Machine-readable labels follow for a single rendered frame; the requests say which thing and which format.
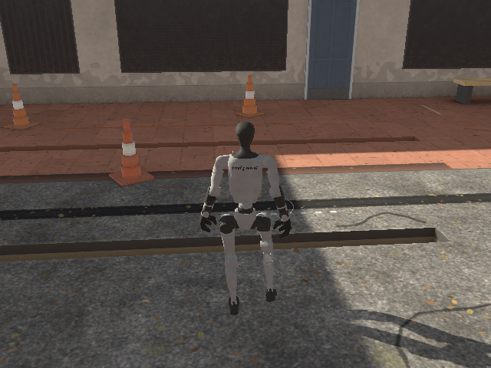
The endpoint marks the right robot thigh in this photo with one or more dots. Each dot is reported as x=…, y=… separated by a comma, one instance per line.
x=263, y=222

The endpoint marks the left robot hand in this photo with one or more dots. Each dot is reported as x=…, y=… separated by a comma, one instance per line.
x=203, y=221

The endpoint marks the left robot thigh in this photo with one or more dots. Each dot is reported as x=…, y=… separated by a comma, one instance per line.
x=227, y=231

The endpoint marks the right robot upper arm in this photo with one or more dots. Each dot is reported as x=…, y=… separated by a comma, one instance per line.
x=269, y=162

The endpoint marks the left robot upper arm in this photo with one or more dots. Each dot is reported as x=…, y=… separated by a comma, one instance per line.
x=220, y=163

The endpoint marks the robot left forearm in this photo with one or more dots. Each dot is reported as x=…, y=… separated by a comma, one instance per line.
x=208, y=204

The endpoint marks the right robot hand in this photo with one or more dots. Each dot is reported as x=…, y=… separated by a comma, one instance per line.
x=285, y=226

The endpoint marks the robot right forearm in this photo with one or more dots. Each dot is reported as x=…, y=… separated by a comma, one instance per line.
x=281, y=206

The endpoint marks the robot thigh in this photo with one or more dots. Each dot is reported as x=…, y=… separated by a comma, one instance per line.
x=263, y=222
x=227, y=231

